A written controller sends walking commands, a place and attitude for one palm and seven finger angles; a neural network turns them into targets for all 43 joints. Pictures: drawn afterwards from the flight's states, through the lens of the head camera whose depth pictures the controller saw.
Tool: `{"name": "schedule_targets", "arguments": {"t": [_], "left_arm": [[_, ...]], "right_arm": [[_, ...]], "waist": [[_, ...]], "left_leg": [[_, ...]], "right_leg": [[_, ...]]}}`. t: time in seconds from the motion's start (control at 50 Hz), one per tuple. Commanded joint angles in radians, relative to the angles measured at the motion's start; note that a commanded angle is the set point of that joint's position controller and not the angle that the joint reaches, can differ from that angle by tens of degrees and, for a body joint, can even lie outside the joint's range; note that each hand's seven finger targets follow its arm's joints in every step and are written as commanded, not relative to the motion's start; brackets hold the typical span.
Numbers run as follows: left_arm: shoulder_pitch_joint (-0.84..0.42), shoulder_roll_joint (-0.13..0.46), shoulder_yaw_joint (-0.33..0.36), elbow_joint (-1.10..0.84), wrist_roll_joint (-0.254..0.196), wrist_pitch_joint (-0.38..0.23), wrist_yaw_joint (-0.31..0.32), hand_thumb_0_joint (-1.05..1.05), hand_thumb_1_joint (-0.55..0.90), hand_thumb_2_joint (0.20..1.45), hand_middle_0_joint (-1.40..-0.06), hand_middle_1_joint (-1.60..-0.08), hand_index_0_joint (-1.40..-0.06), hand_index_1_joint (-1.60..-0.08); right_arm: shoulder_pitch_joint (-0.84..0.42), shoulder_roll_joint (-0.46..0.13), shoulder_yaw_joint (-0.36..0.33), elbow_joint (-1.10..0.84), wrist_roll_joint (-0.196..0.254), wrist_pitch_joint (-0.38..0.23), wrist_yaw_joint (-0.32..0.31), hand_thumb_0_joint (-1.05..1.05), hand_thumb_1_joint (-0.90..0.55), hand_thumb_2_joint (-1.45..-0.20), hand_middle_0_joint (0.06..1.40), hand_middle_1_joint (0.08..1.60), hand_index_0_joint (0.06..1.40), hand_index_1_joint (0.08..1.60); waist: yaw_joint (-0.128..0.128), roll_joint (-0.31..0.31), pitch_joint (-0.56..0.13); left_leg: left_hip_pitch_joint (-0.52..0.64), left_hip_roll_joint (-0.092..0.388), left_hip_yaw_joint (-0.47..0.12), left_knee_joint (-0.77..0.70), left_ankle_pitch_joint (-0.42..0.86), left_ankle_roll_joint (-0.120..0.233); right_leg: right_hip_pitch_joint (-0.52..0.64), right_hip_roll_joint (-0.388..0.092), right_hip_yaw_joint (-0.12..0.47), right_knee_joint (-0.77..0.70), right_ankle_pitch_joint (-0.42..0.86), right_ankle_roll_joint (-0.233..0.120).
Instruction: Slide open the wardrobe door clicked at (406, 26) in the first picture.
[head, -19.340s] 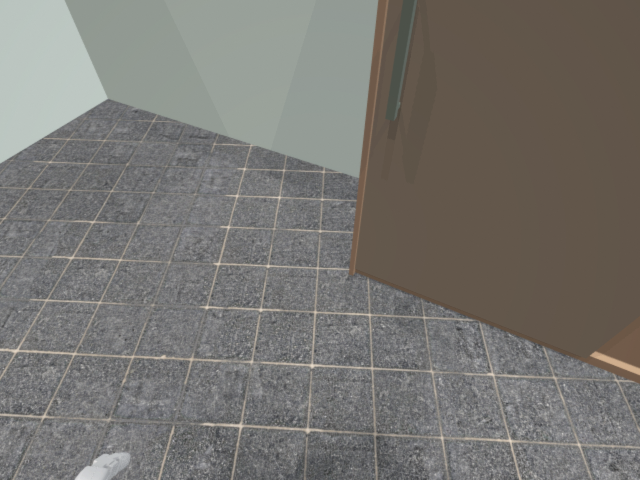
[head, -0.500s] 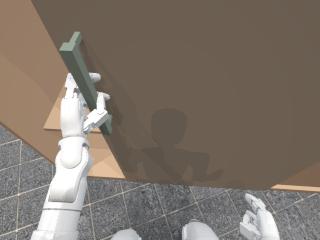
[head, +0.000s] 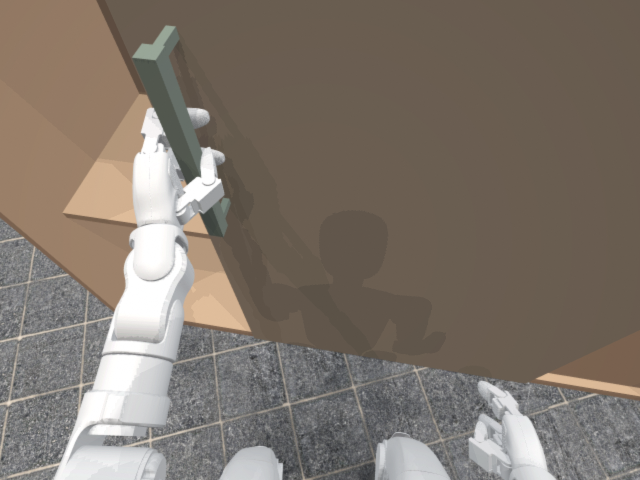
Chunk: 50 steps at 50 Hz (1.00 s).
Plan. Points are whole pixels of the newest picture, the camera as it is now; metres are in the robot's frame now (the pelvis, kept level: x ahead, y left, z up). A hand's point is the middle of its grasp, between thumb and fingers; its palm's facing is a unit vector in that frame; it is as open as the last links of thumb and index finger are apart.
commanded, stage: step sideways, sliding the door along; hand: left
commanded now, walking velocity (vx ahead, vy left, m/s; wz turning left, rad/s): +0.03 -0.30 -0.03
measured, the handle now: (198, 152) +0.44 +0.22 +0.12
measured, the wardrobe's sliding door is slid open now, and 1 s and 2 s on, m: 0.42 0.42 0.42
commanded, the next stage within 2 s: stop walking and hold the door there in 0.44 s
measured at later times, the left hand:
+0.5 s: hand (223, 175) +0.40 +0.18 +0.13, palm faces +0.56 -0.83 -0.08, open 6.8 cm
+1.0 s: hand (211, 178) +0.40 +0.19 +0.12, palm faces +0.63 -0.71 -0.32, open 6.6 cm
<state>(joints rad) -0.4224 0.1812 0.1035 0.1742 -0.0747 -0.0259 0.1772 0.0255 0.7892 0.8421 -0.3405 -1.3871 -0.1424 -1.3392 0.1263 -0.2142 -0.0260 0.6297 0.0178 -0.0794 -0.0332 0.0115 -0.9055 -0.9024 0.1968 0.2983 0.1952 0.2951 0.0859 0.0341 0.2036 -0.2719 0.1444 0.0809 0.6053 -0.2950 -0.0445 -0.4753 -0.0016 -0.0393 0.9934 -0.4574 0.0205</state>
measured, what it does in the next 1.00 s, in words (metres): steps to the right: right foot, then left foot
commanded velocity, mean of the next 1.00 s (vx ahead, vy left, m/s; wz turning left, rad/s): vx -0.16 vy -0.08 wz -0.03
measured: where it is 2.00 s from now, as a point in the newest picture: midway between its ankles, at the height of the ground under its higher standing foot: outside the picture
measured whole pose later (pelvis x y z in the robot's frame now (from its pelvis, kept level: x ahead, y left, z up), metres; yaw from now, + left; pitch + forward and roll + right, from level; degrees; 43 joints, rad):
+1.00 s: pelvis +0.05 -0.17 +0.00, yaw -2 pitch -1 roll +2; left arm -0.28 0.53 0.56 0.62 -0.01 -0.11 0.15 -0.12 0.60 0.78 -0.35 -1.34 -0.28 -1.33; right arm 0.17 -0.35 -0.01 0.71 0.05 -0.09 -0.09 0.01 -0.91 -0.90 0.20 0.30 0.20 0.30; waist -0.03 0.01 0.07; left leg -0.36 0.00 0.06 0.80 -0.43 -0.02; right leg -0.37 -0.04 -0.09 0.55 -0.16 -0.04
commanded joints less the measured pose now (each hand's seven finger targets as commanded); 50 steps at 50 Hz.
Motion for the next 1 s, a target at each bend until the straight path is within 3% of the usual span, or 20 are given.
{"name": "schedule_targets", "arguments": {"t": [0.0,0.16,0.18,0.22,0.26,0.32,0.34,0.36,0.38,0.44,0.52,0.54,0.58,0.6,0.64,0.68,0.72,0.8,0.92,0.98], "left_arm": [[-0.440,-0.087,-0.290,-0.383,0.036,-0.147,-0.130,0.000,0.900,0.900,-0.450,-1.400,-0.450,-1.400],[-0.398,0.037,-0.182,-0.360,0.023,-0.165,-0.103,0.000,0.900,0.900,-0.450,-1.400,-0.450,-1.400],[-0.397,0.084,-0.153,-0.373,0.033,-0.174,-0.097,0.000,0.900,0.900,-0.450,-1.400,-0.450,-1.400],[-0.350,0.216,-0.051,-0.369,0.046,-0.179,-0.073,0.000,0.900,0.900,-0.450,-1.400,-0.450,-1.400],[-0.283,0.216,-0.008,-0.398,0.036,-0.176,-0.055,0.000,0.900,0.900,-0.450,-1.400,-0.450,-1.400],[-0.320,0.174,-0.028,-0.465,0.027,-0.214,-0.042,0.000,0.900,0.900,-0.450,-1.400,-0.450,-1.400],[-0.318,0.167,-0.043,-0.489,0.006,-0.215,-0.051,0.000,0.900,0.900,-0.450,-1.400,-0.450,-1.400],[-0.299,0.100,-0.073,-0.506,0.009,-0.211,-0.078,0.000,0.900,0.900,-0.450,-1.400,-0.450,-1.400],[-0.345,0.069,-0.079,-0.506,0.034,-0.199,-0.091,0.000,0.900,0.900,-0.450,-1.400,-0.450,-1.400],[-0.361,0.089,-0.074,-0.540,0.048,-0.199,-0.087,0.000,0.900,0.900,-0.450,-1.400,-0.450,-1.400],[-0.266,0.123,-0.055,-0.477,0.049,-0.164,-0.101,0.000,0.900,0.900,-0.450,-1.400,-0.450,-1.400],[-0.056,0.685,0.507,-0.085,0.074,-0.159,-0.055,0.000,0.900,0.900,-0.450,-1.400,-0.450,-1.400],[-0.102,0.505,0.324,-0.152,0.067,-0.169,-0.077,0.000,0.900,0.900,-0.450,-1.400,-0.450,-1.400],[-0.084,0.541,0.358,-0.123,0.065,-0.180,-0.074,0.000,0.900,0.900,-0.450,-1.400,-0.450,-1.400],[-0.012,0.591,0.388,-0.044,0.081,-0.184,-0.073,0.000,0.900,0.900,-0.450,-1.400,-0.450,-1.400],[0.037,0.757,0.535,0.059,0.089,-0.196,-0.061,0.000,0.900,0.900,-0.450,-1.400,-0.450,-1.400],[0.117,0.721,0.557,0.160,0.056,-0.162,-0.040,0.000,0.900,0.900,-0.450,-1.400,-0.450,-1.400],[0.042,0.708,0.580,0.186,0.052,-0.177,-0.010,0.000,0.900,0.900,-0.450,-1.400,-0.450,-1.400],[-0.068,0.728,0.540,0.244,0.063,-0.159,-0.005,0.000,0.900,0.900,-0.450,-1.400,-0.450,-1.400],[-0.105,0.710,0.498,0.228,0.071,-0.173,-0.007,0.000,0.900,0.900,-0.450,-1.400,-0.450,-1.400]], "right_arm": [[-0.024,-0.148,-0.052,-0.146,0.006,-0.059,0.025,0.000,-0.900,-0.900,0.200,0.300,0.200,0.300],[-0.012,-0.132,-0.040,-0.164,0.030,-0.075,0.019,0.000,-0.900,-0.900,0.200,0.300,0.200,0.300],[-0.009,-0.113,-0.032,-0.166,0.038,-0.081,0.017,0.000,-0.900,-0.900,0.200,0.300,0.200,0.300],[-0.039,-0.071,-0.020,-0.161,0.037,-0.079,-0.009,0.000,-0.900,-0.900,0.200,0.300,0.200,0.300],[-0.029,-0.077,-0.019,-0.130,0.034,-0.086,-0.032,0.000,-0.900,-0.900,0.200,0.300,0.200,0.300],[-0.019,-0.078,-0.006,-0.103,0.026,-0.078,-0.050,0.000,-0.900,-0.900,0.200,0.300,0.200,0.300],[-0.011,-0.127,-0.036,-0.114,0.025,-0.069,-0.056,0.000,-0.900,-0.900,0.200,0.300,0.200,0.300],[-0.024,-0.161,-0.065,-0.142,0.008,-0.065,-0.027,0.000,-0.900,-0.900,0.200,0.300,0.200,0.300],[-0.027,-0.171,-0.065,-0.151,0.018,-0.065,0.021,0.000,-0.900,-0.900,0.200,0.300,0.200,0.300],[-0.019,-0.144,-0.065,-0.155,0.013,-0.104,0.037,0.000,-0.900,-0.900,0.200,0.300,0.200,0.300],[-0.010,-0.143,-0.061,-0.183,0.008,-0.111,0.038,0.000,-0.900,-0.900,0.200,0.300,0.200,0.300],[0.058,-0.215,-0.086,-0.090,-0.008,-0.078,0.012,0.000,-0.900,-0.900,0.200,0.300,0.200,0.300],[0.019,-0.153,-0.048,-0.155,0.006,-0.068,0.017,0.000,-0.900,-0.900,0.200,0.300,0.200,0.300],[0.020,-0.157,-0.046,-0.146,0.015,-0.074,0.015,0.000,-0.900,-0.900,0.200,0.300,0.200,0.300],[0.033,-0.172,-0.041,-0.142,0.024,-0.084,0.004,0.000,-0.900,-0.900,0.200,0.300,0.200,0.300],[-0.033,-0.130,-0.032,-0.161,0.019,-0.077,-0.027,0.000,-0.900,-0.900,0.200,0.300,0.200,0.300],[0.023,-0.141,-0.016,-0.105,0.035,-0.079,-0.030,0.000,-0.900,-0.900,0.200,0.300,0.200,0.300],[-0.042,-0.166,0.001,-0.068,0.035,-0.063,-0.044,0.000,-0.900,-0.900,0.200,0.300,0.200,0.300],[0.000,-0.201,-0.008,-0.044,0.027,-0.063,-0.057,0.000,-0.900,-0.900,0.200,0.300,0.200,0.300],[0.050,-0.218,-0.017,-0.039,0.025,-0.058,-0.059,0.000,-0.900,-0.900,0.200,0.300,0.200,0.300]], "waist": [[-0.112,0.232,-0.510],[-0.117,0.309,-0.509],[-0.113,0.193,-0.528],[-0.089,-0.195,-0.558],[-0.068,-0.290,-0.588],[-0.119,-0.146,-0.611],[-0.136,-0.008,-0.631],[-0.101,0.205,-0.677],[-0.098,0.192,-0.608],[-0.098,0.401,-0.551],[-0.098,0.352,-0.508],[-0.078,0.360,-0.520],[-0.083,0.421,-0.468],[-0.085,0.432,-0.467],[-0.075,0.313,-0.471],[-0.054,-0.146,-0.514],[-0.069,-0.241,-0.513],[-0.078,-0.212,-0.529],[-0.067,-0.165,-0.474],[-0.091,-0.033,-0.458]], "left_leg": [[0.411,0.282,-0.115,-0.131,0.796,0.170],[0.353,0.174,-0.012,0.002,0.770,0.097],[0.307,0.109,0.027,0.078,0.678,0.104],[-0.075,-0.058,0.052,0.335,-0.161,0.005],[-0.192,-0.084,-0.039,0.397,-0.387,-0.005],[0.070,-0.011,0.010,-0.099,0.120,-0.004],[0.411,0.164,-0.134,-0.144,0.860,0.073],[0.636,0.397,-0.345,-0.125,1.432,0.200],[0.674,0.387,-0.234,-0.106,1.450,0.210],[0.679,0.292,-0.090,-0.088,1.289,0.161],[0.620,0.242,0.010,-0.131,1.187,0.111],[0.611,0.252,0.055,-0.158,1.188,0.109],[0.547,0.233,0.099,-0.081,1.127,0.080],[0.496,0.205,0.131,-0.027,1.047,0.058],[0.329,0.122,0.143,0.150,0.822,0.032],[-0.129,-0.117,0.057,0.572,-0.325,-0.004],[-0.229,-0.104,-0.140,0.749,-0.342,-0.011],[-0.198,-0.114,-0.109,0.605,-0.241,-0.009],[-0.038,-0.125,-0.051,0.216,-0.146,0.033],[0.109,-0.115,-0.032,-0.106,0.047,0.038]], "right_leg": [[-0.043,-0.046,0.022,-0.023,0.085,0.012],[0.285,0.019,-0.079,-0.536,0.354,0.012],[0.366,-0.031,-0.054,-0.599,0.668,0.005],[0.591,-0.287,0.166,-0.485,1.487,-0.124],[0.668,-0.336,0.204,-0.411,1.591,-0.193],[0.557,-0.232,0.076,-0.264,1.378,-0.110],[0.238,-0.140,0.008,-0.153,0.945,-0.005],[-0.028,-0.016,0.031,-0.015,0.041,0.035],[-0.107,0.009,0.070,0.011,-0.169,0.018],[-0.121,-0.003,0.006,-0.056,-0.005,0.011],[-0.029,0.042,-0.069,-0.152,0.160,0.015],[-0.043,0.054,-0.081,-0.133,0.160,0.034],[0.011,0.050,-0.098,-0.311,0.176,0.017],[0.083,0.055,-0.119,-0.391,0.246,0.011],[0.295,0.039,-0.127,-0.573,0.558,0.000],[0.551,-0.316,0.281,-0.486,1.495,-0.168],[0.511,-0.395,0.311,-0.465,1.389,-0.185],[0.452,-0.337,0.191,-0.489,1.095,-0.168],[0.278,-0.309,0.203,-0.636,0.505,-0.154],[0.221,-0.251,0.157,-0.626,0.305,-0.115]]}}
